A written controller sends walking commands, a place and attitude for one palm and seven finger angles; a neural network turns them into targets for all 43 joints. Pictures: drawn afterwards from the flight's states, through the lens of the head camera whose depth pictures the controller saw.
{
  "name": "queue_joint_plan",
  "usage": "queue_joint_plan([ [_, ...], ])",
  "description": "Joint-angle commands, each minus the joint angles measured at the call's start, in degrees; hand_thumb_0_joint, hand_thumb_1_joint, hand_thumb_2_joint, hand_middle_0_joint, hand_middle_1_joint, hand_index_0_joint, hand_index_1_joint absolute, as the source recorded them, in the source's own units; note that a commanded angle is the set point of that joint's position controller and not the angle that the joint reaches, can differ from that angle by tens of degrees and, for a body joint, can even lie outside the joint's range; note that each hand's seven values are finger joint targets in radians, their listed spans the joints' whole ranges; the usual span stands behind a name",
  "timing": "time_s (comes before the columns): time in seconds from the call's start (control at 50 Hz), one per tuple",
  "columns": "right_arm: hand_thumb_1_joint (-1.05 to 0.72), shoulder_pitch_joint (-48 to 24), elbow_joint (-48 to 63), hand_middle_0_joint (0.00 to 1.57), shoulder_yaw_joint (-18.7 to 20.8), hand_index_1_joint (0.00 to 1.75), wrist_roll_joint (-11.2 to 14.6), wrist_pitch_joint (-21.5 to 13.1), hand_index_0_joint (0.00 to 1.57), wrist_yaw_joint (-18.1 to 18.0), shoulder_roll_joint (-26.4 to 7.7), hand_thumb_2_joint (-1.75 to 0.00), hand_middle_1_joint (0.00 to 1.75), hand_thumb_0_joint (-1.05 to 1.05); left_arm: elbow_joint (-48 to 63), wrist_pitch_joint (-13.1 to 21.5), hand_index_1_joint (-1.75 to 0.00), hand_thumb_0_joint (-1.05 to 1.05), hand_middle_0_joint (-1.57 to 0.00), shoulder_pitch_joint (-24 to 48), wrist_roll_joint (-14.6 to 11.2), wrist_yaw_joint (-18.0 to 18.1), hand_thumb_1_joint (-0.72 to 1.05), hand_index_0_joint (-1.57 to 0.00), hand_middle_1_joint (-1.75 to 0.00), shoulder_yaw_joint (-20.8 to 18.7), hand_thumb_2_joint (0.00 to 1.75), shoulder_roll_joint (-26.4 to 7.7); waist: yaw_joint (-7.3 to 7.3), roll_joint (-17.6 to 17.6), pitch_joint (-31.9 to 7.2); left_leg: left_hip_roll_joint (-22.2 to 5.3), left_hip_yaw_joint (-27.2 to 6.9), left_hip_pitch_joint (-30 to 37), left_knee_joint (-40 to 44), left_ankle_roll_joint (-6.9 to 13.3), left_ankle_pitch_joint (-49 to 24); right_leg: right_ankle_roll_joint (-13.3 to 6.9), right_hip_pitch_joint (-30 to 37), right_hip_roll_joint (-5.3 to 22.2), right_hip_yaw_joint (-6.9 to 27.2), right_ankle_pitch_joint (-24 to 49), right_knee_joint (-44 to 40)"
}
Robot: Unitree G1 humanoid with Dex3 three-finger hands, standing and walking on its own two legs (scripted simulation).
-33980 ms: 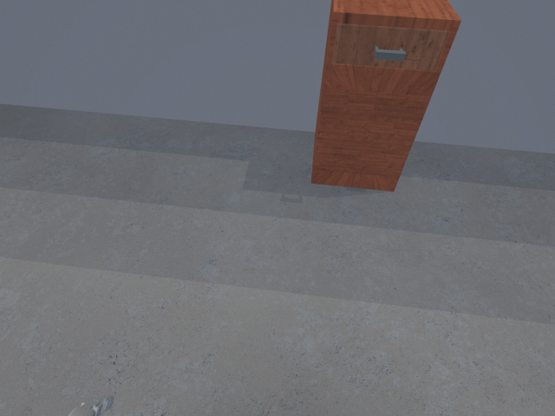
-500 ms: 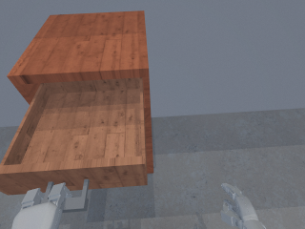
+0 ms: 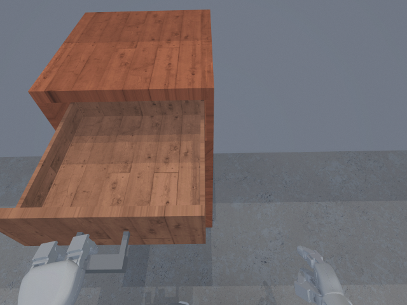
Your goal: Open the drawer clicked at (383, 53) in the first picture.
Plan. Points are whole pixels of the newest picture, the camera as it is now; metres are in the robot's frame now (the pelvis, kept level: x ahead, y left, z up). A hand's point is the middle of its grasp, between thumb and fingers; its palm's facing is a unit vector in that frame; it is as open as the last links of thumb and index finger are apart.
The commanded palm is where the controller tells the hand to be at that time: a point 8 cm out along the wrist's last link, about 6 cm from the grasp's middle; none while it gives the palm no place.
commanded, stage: open the thumb to release the handle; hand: left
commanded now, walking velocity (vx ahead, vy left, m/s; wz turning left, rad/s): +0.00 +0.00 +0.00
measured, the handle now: (99, 250) +0.20 +0.23 +0.01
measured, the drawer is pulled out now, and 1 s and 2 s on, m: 0.30 0.30 0.30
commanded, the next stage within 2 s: lift the hand off the handle in 0.06 s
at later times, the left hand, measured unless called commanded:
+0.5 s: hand (78, 282) +0.15 +0.25 +0.00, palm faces +0.01 -0.07 -1.00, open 13.8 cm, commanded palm +0.13 +0.24 +0.05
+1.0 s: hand (67, 272) +0.15 +0.24 +0.07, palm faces +0.05 -0.10 -0.99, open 13.8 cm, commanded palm +0.12 +0.24 +0.12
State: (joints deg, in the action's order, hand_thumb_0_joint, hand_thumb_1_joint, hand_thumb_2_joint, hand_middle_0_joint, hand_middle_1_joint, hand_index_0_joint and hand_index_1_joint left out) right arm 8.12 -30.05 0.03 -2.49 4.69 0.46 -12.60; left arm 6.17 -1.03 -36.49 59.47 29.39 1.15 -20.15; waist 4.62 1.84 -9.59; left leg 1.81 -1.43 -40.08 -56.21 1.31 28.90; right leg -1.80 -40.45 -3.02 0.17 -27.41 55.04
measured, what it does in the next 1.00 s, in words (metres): stands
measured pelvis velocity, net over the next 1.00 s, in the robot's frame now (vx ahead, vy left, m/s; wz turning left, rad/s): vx -0.01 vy -0.01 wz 0.01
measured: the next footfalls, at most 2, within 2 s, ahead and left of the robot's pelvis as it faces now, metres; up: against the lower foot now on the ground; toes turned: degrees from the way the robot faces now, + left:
none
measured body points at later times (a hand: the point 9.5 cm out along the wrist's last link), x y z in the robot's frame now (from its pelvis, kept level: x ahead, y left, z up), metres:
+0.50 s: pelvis -0.02 -0.01 +0.00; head +0.02 -0.03 +0.45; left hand +0.14 +0.25 +0.05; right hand +0.19 -0.23 -0.09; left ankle -0.01 +0.11 -0.68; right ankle -0.01 -0.10 -0.68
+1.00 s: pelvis -0.01 -0.01 +0.03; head +0.00 -0.04 +0.48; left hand +0.14 +0.24 +0.12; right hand +0.22 -0.22 -0.06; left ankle -0.01 +0.11 -0.68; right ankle -0.01 -0.10 -0.68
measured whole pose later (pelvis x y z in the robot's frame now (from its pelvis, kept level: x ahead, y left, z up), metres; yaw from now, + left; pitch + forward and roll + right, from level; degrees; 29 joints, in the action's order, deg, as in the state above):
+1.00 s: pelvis -0.01 -0.01 +0.03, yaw +1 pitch +6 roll +0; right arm 7.5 -31.2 0.4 -1.1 3.6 -1.1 -13.7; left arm 13.0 -2.2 -32.9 56.3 21.2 1.6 -22.7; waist 5.5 3.7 -7.0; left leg 1.4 -2.2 -27.9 -45.3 0.3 23.6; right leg -2.7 -28.4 -3.2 -0.1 -22.6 44.8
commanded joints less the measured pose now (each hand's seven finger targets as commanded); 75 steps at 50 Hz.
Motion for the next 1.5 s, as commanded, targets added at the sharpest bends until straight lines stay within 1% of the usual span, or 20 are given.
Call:
queue_joint_plan([
  [0.0, -0.90, -6.24, 9.04, 0.20, 2.46, 0.30, 0.06, -3.19, 0.20, -0.21, -6.27, -0.90, 0.30, 0.00, 9.92, 2.00, -1.20, 0.00, -0.30, -3.98, 0.58, 2.28, -0.50, -0.30, -1.20, -5.44, 0.30, -7.67, 0.03, 0.34, -7.23, -0.47, 0.04, 10.01, 7.16, 0.11, -18.70, -1.52, 2.67, 0.40, -0.46, 15.81, -8.07],
  [0.1, -0.90, -6.87, 9.63, 0.20, 2.64, 0.30, 0.01, -2.71, 0.20, 0.40, -6.30, -0.90, 0.30, 0.00, 10.90, 1.76, -1.20, 0.00, -0.30, -5.71, 0.68, 3.63, -0.50, -0.30, -1.20, -6.83, 0.30, -8.14, 0.66, 1.07, -7.23, -0.32, -0.13, 9.24, 7.27, -0.29, -18.75, -1.79, 2.92, 0.01, -0.45, 16.06, -7.40],
  [0.14, -0.90, -7.02, 9.05, 0.20, 2.79, 0.30, -0.13, -2.52, 0.20, 0.42, -6.37, -0.90, 0.30, 0.00, 9.08, 1.15, -1.20, 0.00, -0.30, -2.02, 0.92, 3.79, -0.50, -0.30, -1.20, -4.08, 0.30, -5.72, -0.92, -0.75, -5.11, -0.26, -0.10, 7.84, 6.69, -0.08, -15.85, -1.46, 0.84, 0.17, -0.62, 14.32, -7.66],
  [0.2, -0.90, -7.42, 8.89, 0.20, 2.92, 0.30, -0.12, -2.54, 0.20, -0.51, -6.54, -0.90, 0.30, 0.00, 8.00, 1.26, -1.20, 0.00, -0.30, 0.85, 1.11, 4.35, -0.50, -0.30, -1.20, -7.69, 0.30, -8.77, -0.29, -1.37, -5.13, 0.04, 0.06, 6.36, 7.02, 0.16, -12.78, -1.44, 1.92, 0.30, 0.45, 12.92, -8.54],
  [0.32, -0.90, -7.40, 8.18, 0.20, 2.92, 0.30, 0.14, -2.77, 0.20, -1.44, -6.45, -0.90, 0.30, 0.00, 7.86, -0.19, -1.20, 0.00, -0.30, 4.46, 0.73, 3.92, -0.50, -0.30, -1.20, -6.68, 0.30, -8.76, -0.30, 0.43, -9.14, 0.30, 0.61, 8.34, 7.40, 0.15, -13.16, -1.27, 4.03, 0.73, 0.89, 13.48, -9.06],
  [0.38, -0.90, -7.88, 7.57, 0.20, 2.85, 0.30, 0.47, -2.87, 0.20, -1.99, -6.50, -0.90, 0.30, 0.00, 6.39, -0.95, -1.20, 0.00, -0.30, 7.59, 0.39, 2.83, -0.50, -0.30, -1.20, -4.56, 0.30, -7.45, -1.11, 0.40, -6.54, 0.25, 0.53, 7.30, 8.15, 0.35, -11.51, -0.96, 3.96, 0.85, 0.63, 11.81, -10.32],
  [0.44, -0.90, -7.53, 7.15, 0.20, 2.79, 0.30, 0.61, -3.16, 0.20, -2.20, -6.40, -0.90, 0.30, 0.00, 4.94, -1.35, -1.20, 0.00, -0.30, 7.52, 0.19, 2.09, -0.50, -0.30, -1.20, -3.98, 0.30, -7.14, -1.23, -0.94, -6.51, 0.13, 0.55, 7.70, 8.59, 0.47, -11.90, -0.93, 4.91, 0.84, 0.61, 12.82, -10.83],
  [0.52, -0.90, -8.25, 7.78, 0.20, 2.61, 0.30, 0.84, -3.29, 0.20, -2.43, -6.33, -0.90, 0.30, 0.00, 9.86, -1.42, -1.20, 0.00, -0.30, 6.40, -0.49, 1.59, -0.50, -0.30, -1.20, -7.58, 0.30, -11.09, 0.35, 0.60, -8.99, 0.31, 0.99, 9.79, 10.12, 0.39, -13.52, -1.08, 8.81, 1.11, 1.90, 14.70, -12.04],
  [0.62, -0.90, -8.45, 7.87, 0.20, 2.32, 0.30, 0.98, -3.40, 0.20, -2.18, -6.23, -0.90, 0.30, 0.00, 11.55, -1.73, -1.20, 0.00, -0.30, 3.42, -1.65, 0.92, -0.50, -0.30, -1.20, -8.34, 0.30, -11.24, 0.22, -0.65, -6.21, 0.26, 0.97, 10.45, 11.44, 0.47, -14.68, -0.85, 10.67, 1.39, 2.40, 17.45, -13.76],
  [0.68, -0.90, -8.99, 7.56, 0.20, 2.33, 0.30, 1.43, -3.31, 0.20, -2.22, -6.32, -0.90, 0.30, 0.00, 10.66, -2.30, -1.20, 0.00, -0.30, 4.07, -2.46, -0.36, -0.50, -0.30, -1.20, -7.52, 0.30, -10.24, -0.29, -2.10, -3.17, 0.21, 0.71, 10.43, 12.65, 0.54, -13.07, -0.53, 10.70, 1.47, 2.59, 15.90, -15.49],
  [0.8, -0.90, -9.19, 8.37, 0.20, 2.27, 0.30, 1.94, -3.65, 0.20, -2.35, -6.31, -0.90, 0.30, 0.00, 14.80, -2.48, -1.20, 0.00, -0.30, 3.19, -4.42, -4.51, -0.50, -0.30, -1.20, -7.17, 0.30, -11.01, 0.25, -2.32, -4.18, 0.12, 0.91, 13.88, 15.09, 0.79, -14.25, -0.15, 14.30, 2.00, 2.72, 15.87, -18.29],
  [0.86, -0.90, -8.98, 8.16, 0.20, 2.01, 0.30, 1.51, -4.07, 0.20, -2.30, -6.10, -0.90, 0.30, 0.00, 17.93, -1.22, -1.20, 0.00, -0.30, 8.48, -3.47, -5.67, -0.50, -0.30, -1.20, -5.46, 0.30, -10.67, -0.33, -0.57, -2.18, 0.06, 0.65, 16.06, 15.83, 0.92, -13.67, -0.17, 12.12, 2.13, 1.95, 12.72, -19.32],
  [0.9, -0.90, -8.95, 8.24, 0.20, 1.93, 0.30, 1.26, -4.19, 0.20, -2.12, -6.04, -0.90, 0.30, 0.00, 18.88, -0.68, -1.20, 0.00, -0.30, 6.28, -2.86, -5.89, -0.50, -0.30, -1.20, -7.13, 0.30, -12.23, 0.60, 1.41, -2.35, 0.01, 0.63, 17.70, 16.31, 0.67, -15.00, -0.73, 12.83, 1.89, 2.66, 13.28, -20.09],
  [0.94, -0.90, -8.75, 8.21, 0.20, 1.77, 0.30, 1.34, -4.03, 0.20, -1.85, -5.79, -0.90, 0.30, 0.00, 20.01, -0.62, -1.20, 0.00, -0.30, 7.44, -2.61, -6.10, -0.50, -0.30, -1.20, -6.86, 0.30, -12.12, 0.43, 0.21, -1.62, -0.04, 0.53, 18.22, 16.64, 0.63, -15.00, -0.62, 12.71, 1.79, 1.92, 13.00, -20.15],
  [1.0, -0.90, -9.25, 8.38, 0.20, 1.78, 0.30, 1.64, -3.89, 0.20, -1.53, -5.63, -0.90, 0.30, 0.00, 19.79, -1.21, -1.20, 0.00, -0.30, 4.42, -2.70, -6.06, -0.50, -0.30, -1.20, -9.18, 0.30, -13.03, 1.64, 1.70, -2.34, -0.14, 0.50, 19.21, 17.78, 0.09, -17.15, -1.03, 15.30, 1.47, 2.40, 15.62, -20.56],
  [1.1, -0.90, -10.25, 8.90, 0.20, 1.50, 0.30, 2.48, -3.65, 0.20, -1.17, -5.42, -0.90, 0.30, 0.00, 22.03, -3.68, -1.20, 0.00, -0.30, 3.28, -4.93, -8.40, -0.50, -0.30, -1.20, -7.42, 0.30, -11.16, 1.70, 0.52, -1.83, -0.45, 0.63, 20.60, 19.78, 0.15, -19.52, -0.57, 18.92, 1.74, 1.70, 19.34, -21.98],
  [1.18, -0.90, -10.26, 8.93, 0.20, 1.14, 0.30, 2.64, -3.30, 0.20, -1.42, -5.80, -0.90, 0.30, 0.00, 24.56, -4.59, -1.20, 0.00, -0.30, 3.27, -5.90, -11.29, -0.50, -0.30, -1.20, -8.08, 0.30, -13.17, 1.64, -2.87, -0.94, -0.46, 0.97, 21.66, 20.56, 0.56, -21.36, 0.20, 21.02, 2.32, 2.27, 23.70, -23.46],
  [1.3, -0.90, -10.14, 9.71, 0.20, 0.48, 0.30, 2.58, -3.38, 0.20, -1.44, -6.17, -0.90, 0.30, 0.00, 29.64, -4.08, -1.20, 0.00, -0.30, 3.55, -6.44, -13.70, -0.50, -0.30, -1.20, -8.82, 0.30, -14.56, 1.98, 1.09, -0.30, -1.16, 0.99, 25.16, 22.22, 0.37, -23.67, -0.05, 22.49, 2.46, 1.90, 23.83, -25.76],
  [1.36, -0.90, -9.35, 9.61, 0.20, 0.57, 0.30, 2.52, -3.07, 0.20, -1.50, -6.14, -0.90, 0.30, 0.00, 30.29, -3.70, -1.20, 0.00, -0.30, 3.23, -6.64, -14.13, -0.50, -0.30, -1.20, -10.47, 0.30, -15.95, 2.38, -0.42, -0.36, -1.15, 1.10, 25.79, 22.65, 0.44, -24.40, 0.19, 23.34, 2.48, 1.18, 24.57, -26.22],
  [1.48, -0.90, -9.64, 10.35, 0.20, 0.76, 0.30, 3.10, -2.99, 0.20, -1.02, -6.25, -0.90, 0.30, 0.00, 34.11, -4.45, -1.20, 0.00, -0.30, 3.95, -7.94, -15.79, -0.50, -0.30, -1.20, -9.82, 0.30, -15.12, 2.34, 1.25, -0.32, -1.90, 0.70, 28.08, 24.57, 0.15, -26.78, 0.21, 24.69, 2.49, -0.14, 23.86, -27.45],
])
